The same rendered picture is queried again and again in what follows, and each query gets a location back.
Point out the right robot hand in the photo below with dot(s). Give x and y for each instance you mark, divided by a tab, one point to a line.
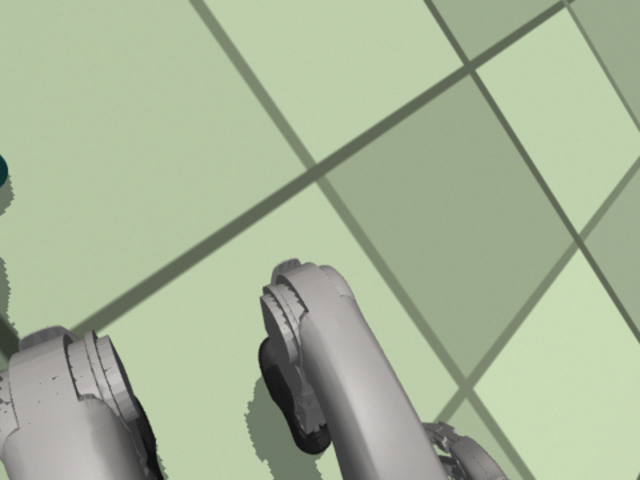
468	461

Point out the tin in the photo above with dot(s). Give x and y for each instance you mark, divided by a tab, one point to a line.
3	171

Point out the left robot foot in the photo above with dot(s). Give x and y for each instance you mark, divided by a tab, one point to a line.
149	442

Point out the right robot foot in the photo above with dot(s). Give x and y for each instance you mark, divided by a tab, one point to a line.
313	443

